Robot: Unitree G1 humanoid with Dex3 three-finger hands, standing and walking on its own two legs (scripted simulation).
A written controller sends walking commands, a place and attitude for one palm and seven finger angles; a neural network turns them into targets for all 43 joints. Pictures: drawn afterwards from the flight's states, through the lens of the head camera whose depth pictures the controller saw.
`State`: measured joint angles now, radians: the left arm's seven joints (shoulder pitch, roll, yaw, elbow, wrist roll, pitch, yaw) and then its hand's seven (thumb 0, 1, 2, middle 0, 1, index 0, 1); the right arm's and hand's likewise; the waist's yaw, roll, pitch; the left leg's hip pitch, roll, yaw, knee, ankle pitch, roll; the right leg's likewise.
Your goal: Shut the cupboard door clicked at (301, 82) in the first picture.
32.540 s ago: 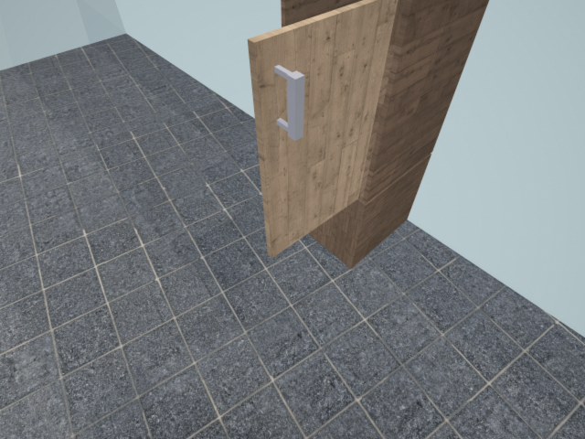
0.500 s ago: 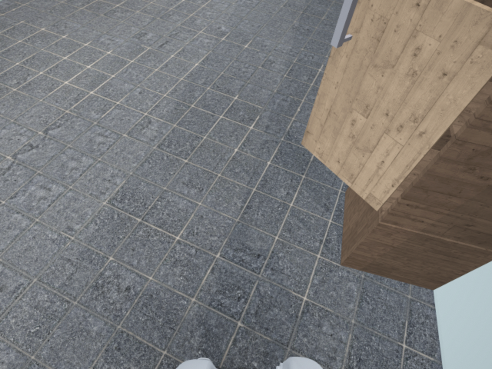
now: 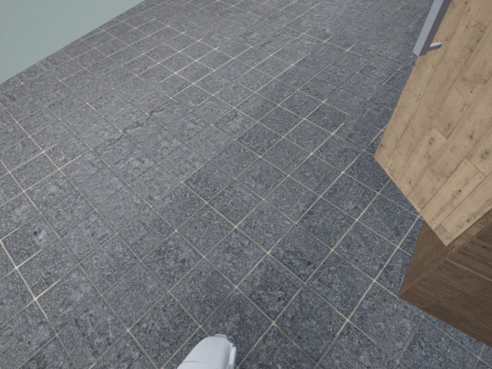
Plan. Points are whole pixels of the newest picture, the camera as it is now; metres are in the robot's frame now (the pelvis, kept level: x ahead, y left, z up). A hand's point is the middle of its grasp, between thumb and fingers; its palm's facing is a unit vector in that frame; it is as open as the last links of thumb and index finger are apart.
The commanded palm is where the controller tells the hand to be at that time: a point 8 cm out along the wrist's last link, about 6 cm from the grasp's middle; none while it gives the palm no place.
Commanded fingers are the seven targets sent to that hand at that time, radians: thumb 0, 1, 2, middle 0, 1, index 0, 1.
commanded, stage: walk to a spot facing it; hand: left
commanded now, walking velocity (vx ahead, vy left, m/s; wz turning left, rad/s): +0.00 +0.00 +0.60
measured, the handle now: (439, 24) +0.75 -0.39 +0.13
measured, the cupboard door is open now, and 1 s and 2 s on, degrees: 52 52 52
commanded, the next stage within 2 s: turn to face it in 1.42 s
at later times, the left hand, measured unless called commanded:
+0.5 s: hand out of the picture +0.00 +0.24 -0.18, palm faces +0.35 -0.91 -0.22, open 7.4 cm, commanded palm none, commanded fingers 0.00 0.90 0.90 -0.20 -0.30 -0.20 -0.30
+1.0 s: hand out of the picture +0.11 +0.21 -0.15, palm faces +0.59 -0.77 -0.24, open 7.3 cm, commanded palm none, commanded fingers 0.00 0.90 0.90 -0.20 -0.30 -0.20 -0.30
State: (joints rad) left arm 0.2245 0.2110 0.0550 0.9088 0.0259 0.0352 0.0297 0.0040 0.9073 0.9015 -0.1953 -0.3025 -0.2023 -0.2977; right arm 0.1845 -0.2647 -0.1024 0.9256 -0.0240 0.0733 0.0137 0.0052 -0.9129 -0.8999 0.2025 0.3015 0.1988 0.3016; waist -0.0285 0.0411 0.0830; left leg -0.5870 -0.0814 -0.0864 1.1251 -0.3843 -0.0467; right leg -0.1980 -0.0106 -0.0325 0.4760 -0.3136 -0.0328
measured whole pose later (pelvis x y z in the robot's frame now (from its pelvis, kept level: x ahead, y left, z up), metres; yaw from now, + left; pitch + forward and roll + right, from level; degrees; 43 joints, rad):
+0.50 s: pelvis +0.03 +0.03 -0.01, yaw +18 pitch +0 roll +0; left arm 0.24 0.25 0.09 0.91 0.03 0.05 0.00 0.01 0.91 0.90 -0.19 -0.30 -0.20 -0.30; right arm 0.14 -0.21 -0.03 0.87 -0.02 0.01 0.00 0.00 -0.91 -0.90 0.20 0.30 0.20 0.30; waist 0.02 -0.05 0.09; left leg -0.25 -0.03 -0.01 0.54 -0.30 0.04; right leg -0.45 -0.10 -0.03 1.09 -0.44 0.06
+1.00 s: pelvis +0.18 +0.03 +0.01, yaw +36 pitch +1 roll +2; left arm 0.29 0.16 0.06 0.93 0.03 -0.06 0.01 0.00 0.93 0.90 -0.20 -0.30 -0.20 -0.30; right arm 0.25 -0.23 -0.08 0.98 -0.02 0.03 0.03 0.01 -0.91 -0.90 0.20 0.30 0.20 0.30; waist -0.04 0.00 0.05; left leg -0.62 0.05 0.01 1.15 -0.25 -0.01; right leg -0.09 -0.09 -0.22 0.37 -0.29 -0.01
